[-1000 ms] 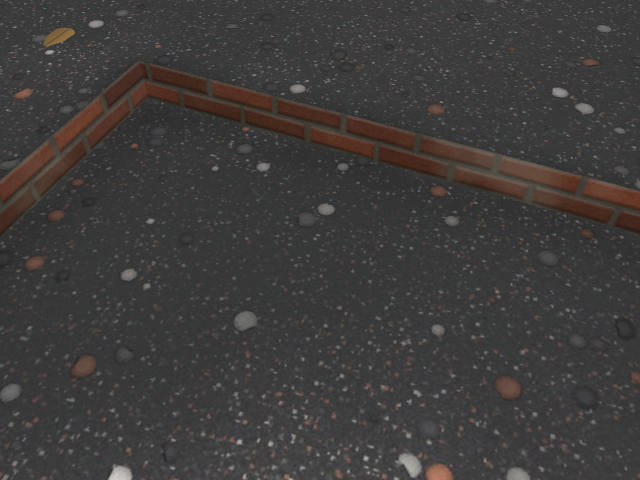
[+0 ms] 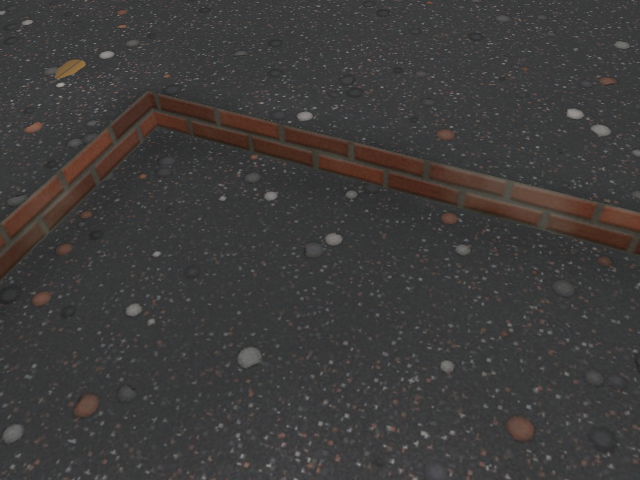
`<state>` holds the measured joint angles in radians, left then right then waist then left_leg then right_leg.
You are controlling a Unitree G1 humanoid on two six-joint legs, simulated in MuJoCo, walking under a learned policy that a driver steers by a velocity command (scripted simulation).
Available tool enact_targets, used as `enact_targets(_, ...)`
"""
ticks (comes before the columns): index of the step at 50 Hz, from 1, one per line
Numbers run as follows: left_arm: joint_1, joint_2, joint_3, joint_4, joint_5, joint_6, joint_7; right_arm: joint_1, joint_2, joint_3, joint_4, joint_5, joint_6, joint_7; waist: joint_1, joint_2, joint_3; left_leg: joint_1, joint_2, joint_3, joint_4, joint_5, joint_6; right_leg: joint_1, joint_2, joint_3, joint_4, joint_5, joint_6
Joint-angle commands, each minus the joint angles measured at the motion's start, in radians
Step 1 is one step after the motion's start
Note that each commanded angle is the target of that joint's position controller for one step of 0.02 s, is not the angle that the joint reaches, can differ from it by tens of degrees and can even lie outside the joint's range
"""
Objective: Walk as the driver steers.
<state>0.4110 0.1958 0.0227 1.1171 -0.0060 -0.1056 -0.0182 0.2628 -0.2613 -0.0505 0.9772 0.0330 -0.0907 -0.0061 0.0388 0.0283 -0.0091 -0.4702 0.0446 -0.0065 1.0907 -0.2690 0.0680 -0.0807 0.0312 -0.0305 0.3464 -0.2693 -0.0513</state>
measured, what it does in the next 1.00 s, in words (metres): walks ahead: left foot, then right foot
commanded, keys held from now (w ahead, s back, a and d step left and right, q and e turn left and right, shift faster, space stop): w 0.10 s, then no key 0.90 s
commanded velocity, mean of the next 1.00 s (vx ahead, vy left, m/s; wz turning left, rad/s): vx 0.14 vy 0.00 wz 0.00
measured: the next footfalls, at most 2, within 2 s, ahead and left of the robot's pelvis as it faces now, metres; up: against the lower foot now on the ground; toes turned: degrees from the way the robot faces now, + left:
left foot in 0.28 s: +0.33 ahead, +0.14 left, +0.00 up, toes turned +2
right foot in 0.64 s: +0.29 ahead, -0.09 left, +0.00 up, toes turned -1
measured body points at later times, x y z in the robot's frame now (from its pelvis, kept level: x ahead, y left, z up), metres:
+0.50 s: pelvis +0.20 +0.06 -0.01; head +0.23 +0.07 +0.44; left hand +0.24 +0.32 -0.16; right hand +0.31 -0.19 -0.14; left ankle +0.29 +0.14 -0.75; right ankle +0.17 -0.09 -0.70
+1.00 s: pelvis +0.27 +0.04 -0.01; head +0.29 +0.03 +0.44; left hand +0.30 +0.28 -0.16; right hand +0.34 -0.22 -0.15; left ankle +0.29 +0.14 -0.75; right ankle +0.25 -0.09 -0.75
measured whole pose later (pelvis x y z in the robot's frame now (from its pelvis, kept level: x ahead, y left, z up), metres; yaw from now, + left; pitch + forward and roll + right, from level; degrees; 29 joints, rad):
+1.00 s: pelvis +0.27 +0.04 -0.01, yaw +0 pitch +0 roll +0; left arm 0.24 0.19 0.04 1.08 0.00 -0.02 0.04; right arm 0.17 -0.22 -0.02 1.05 0.00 -0.01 -0.02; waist 0.00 0.00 0.04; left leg -0.24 -0.02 0.04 0.47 -0.22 0.03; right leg -0.19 -0.02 -0.01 0.49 -0.29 0.01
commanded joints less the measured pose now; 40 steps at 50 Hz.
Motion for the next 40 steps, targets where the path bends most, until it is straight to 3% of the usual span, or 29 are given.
enact_targets(1, 0.069, 0.106, 0.004, -0.028, 0.005, 0.002, 0.012, -0.081, -0.045, -0.017, -0.068, -0.009, -0.011, 0.014, 0.007, -0.114, 0.105, -0.283, 0.066, -0.007, -0.075, 0.103, -0.023, 0.129, -0.236, 0.233, -0.222, 0.217, -0.116)
enact_targets(5, 0.077, 0.156, 0.011, -0.049, 0.011, 0.017, 0.035, -0.266, -0.004, 0.004, -0.143, -0.01, -0.006, 0.02, 0.034, -0.102, 0.139, -0.252, 0.044, 0.027, -0.338, 0.219, -0.064, 0.059, -0.228, 0.159, -0.256, 0.278, -0.128)
enact_targets(9, 0.105, 0.168, 0.015, -0.041, 0.003, 0.03, 0.042, -0.349, -0.014, 0.011, -0.177, -0.009, -0.007, 0.035, 0.032, -0.125, 0.151, -0.082, -0.015, 0.062, -0.5, 0.306, -0.055, 0.006, -0.217, 0.083, -0.199, 0.531, -0.105)
enact_targets(11, 0.082, 0.174, 0.02, -0.042, 0.0, 0.038, 0.044, -0.314, -0.048, 0.001, -0.176, -0.008, -0.008, 0.04, -0.012, -0.146, 0.109, -0.009, -0.028, 0.036, -0.538, 0.312, -0.024, 0.06, -0.235, 0.072, -0.126, 0.663, -0.079)
enact_targets(12, 0.057, 0.182, 0.024, -0.05, 0.002, 0.042, 0.046, -0.25, -0.077, -0.011, -0.158, -0.014, -0.009, 0.039, -0.052, -0.156, 0.063, 0.063, -0.048, 0.033, -0.547, 0.306, -0.005, 0.088, -0.236, 0.072, -0.057, 0.764, -0.06)
enact_targets(13, 0.027, 0.183, 0.026, -0.06, 0.001, 0.047, 0.047, -0.131, -0.107, -0.027, -0.117, -0.02, -0.012, 0.037, -0.114, -0.152, -0.006, 0.192, -0.075, 0.043, -0.572, 0.333, 0.018, 0.097, -0.215, 0.062, 0.06, 0.843, -0.039)
enact_targets(14, 0.026, 0.177, 0.023, -0.068, 0.004, 0.05, 0.044, -0.022, -0.14, -0.042, -0.08, -0.027, -0.012, 0.032, -0.165, -0.123, -0.076, 0.351, -0.059, 0.04, -0.616, 0.455, 0.038, 0.056, -0.169, 0.042, 0.219, 0.808, -0.005)
enact_targets(15, 0.058, 0.145, 0.01, -0.091, 0.028, 0.048, 0.042, 0.09, -0.203, -0.051, -0.054, -0.051, -0.009, 0.023, -0.171, 0.011, -0.206, 0.63, 0.13, -0.151, -0.542, 0.821, 0.089, -0.143, -0.099, 0.021, 0.491, 0.421, 0.032)
enact_targets(16, 0.253, 0.0, -0.027, -0.055, 0.02, 0.041, 0.033, 0.096, -0.229, -0.042, -0.047, -0.064, 0.0, 0.029, -0.07, 0.268, -0.403, 0.87, 0.396, -0.496, -0.573, 1.042, 0.305, -0.365, 0.061, 0.057, 0.867, -0.414, 0.083)
enact_targets(17, 0.247, 0.08, -0.006, -0.025, -0.001, 0.034, 0.029, 0.067, -0.156, -0.028, -0.053, -0.043, 0.007, 0.036, -0.091, 0.143, -0.421, 0.744, 0.351, -0.54, -0.667, 0.834, 0.3, -0.35, 0.034, 0.196, 0.969, -0.409, 0.084)
enact_targets(18, 0.124, 0.12, 0.008, -0.061, -0.021, 0.035, 0.031, -0.062, -0.121, -0.016, -0.076, -0.026, 0.008, 0.036, -0.069, 0.096, -0.229, 0.579, 0.303, -0.388, -0.705, 0.685, 0.251, -0.425, -0.016, 0.14, 0.97, -0.358, 0.084)
enact_targets(19, 0.047, 0.122, 0.011, -0.079, -0.016, 0.042, 0.042, -0.15, -0.078, -0.001, -0.09, -0.027, 0.007, 0.034, -0.045, 0.011, -0.141, 0.432, 0.252, -0.303, -0.749, 0.595, 0.205, -0.412, -0.064, 0.112, 0.914, -0.284, 0.089)
enact_targets(20, 0.013, 0.125, 0.021, -0.084, -0.007, 0.056, 0.055, -0.195, -0.048, 0.012, -0.093, -0.034, 0.004, 0.034, -0.026, -0.003, -0.086, 0.307, 0.216, -0.234, -0.78, 0.563, 0.183, -0.369, -0.092, 0.108, 0.849, -0.237, 0.095)
enact_targets(22, 0.036, 0.092, 0.022, -0.084, 0.002, 0.082, 0.066, -0.213, -0.046, 0.015, -0.07, -0.059, 0.004, 0.035, 0.015, 0.049, -0.062, 0.151, 0.165, -0.156, -0.825, 0.498, 0.162, -0.232, -0.111, 0.096, 0.712, -0.186, 0.094)
enact_targets(24, 0.027, 0.066, 0.018, -0.091, 0.005, 0.096, 0.077, -0.208, -0.062, 0.013, -0.057, -0.071, 0.004, 0.027, 0.026, 0.073, -0.064, 0.106, 0.149, -0.121, -0.839, 0.47, 0.175, -0.181, -0.104, 0.075, 0.55, -0.193, 0.097)
enact_targets(28, -0.051, 0.094, 0.024, -0.107, 0.012, 0.124, 0.077, -0.208, -0.102, 0.006, -0.053, -0.048, 0.028, 0.004, 0.011, 0.069, -0.075, 0.063, 0.148, -0.155, -0.897, -0.019, 0.154, -0.086, -0.094, 0.053, 0.324, -0.001, 0.083)
enact_targets(31, -0.076, 0.098, 0.026, -0.106, 0.035, 0.127, 0.069, -0.177, -0.063, 0.02, -0.028, -0.035, 0.044, -0.003, 0.021, 0.043, 0.016, -0.022, 0.096, -0.145, -0.91, -0.31, 0.062, -0.016, -0.092, 0.045, 0.168, 0.081, 0.046)
enact_targets(32, -0.087, 0.112, 0.026, -0.115, 0.036, 0.124, 0.07, -0.148, -0.056, 0.023, -0.016, -0.036, 0.047, -0.003, 0.008, 0.013, 0.053, -0.015, 0.069, -0.133, -0.883, -0.321, 0.025, -0.037, -0.129, 0.084, 0.087, 0.077, 0.026)
enact_targets(33, -0.11, 0.183, 0.042, -0.107, 0.02, 0.118, 0.072, -0.1, -0.071, 0.013, -0.014, -0.035, 0.052, -0.007, -0.047, -0.083, 0.09, 0.028, 0.012, -0.078, -0.865, -0.256, -0.001, -0.132, -0.123, 0.083, 0.083, -0.036, 0.005)
enact_targets(34, -0.12, 0.162, 0.043, -0.098, 0.014, 0.108, 0.068, -0.109, -0.076, 0.013, -0.012, -0.04, 0.058, -0.015, -0.038, -0.116, 0.099, 0.121, -0.011, -0.043, -0.813, -0.181, -0.013, -0.225, -0.108, 0.085, 0.046, -0.119, 0.006)
enact_targets(35, -0.132, 0.128, 0.036, -0.094, 0.017, 0.097, 0.066, -0.106, -0.072, 0.012, -0.012, -0.04, 0.061, -0.02, -0.045, -0.129, 0.084, 0.182, -0.014, -0.033, -0.777, -0.118, -0.011, -0.254, -0.11, 0.088, 0.019, -0.119, 0.018)
enact_targets(37, -0.162, 0.11, 0.033, -0.094, 0.016, 0.079, 0.062, -0.083, -0.059, 0.014, 0.002, -0.042, 0.065, -0.025, -0.057, -0.131, 0.051, 0.236, -0.019, -0.018, -0.737, -0.019, 0.0, -0.239, -0.108, 0.089, 0.011, -0.033, 0.039)
enact_targets(40, -0.146, 0.109, 0.034, -0.081, 0.008, 0.066, 0.06, -0.076, -0.051, 0.016, 0.016, -0.041, 0.062, -0.02, -0.05, -0.09, 0.008, 0.265, -0.018, -0.01, -0.707, 0.11, 0.005, -0.182, -0.104, 0.08, 0.041, 0.097, 0.039)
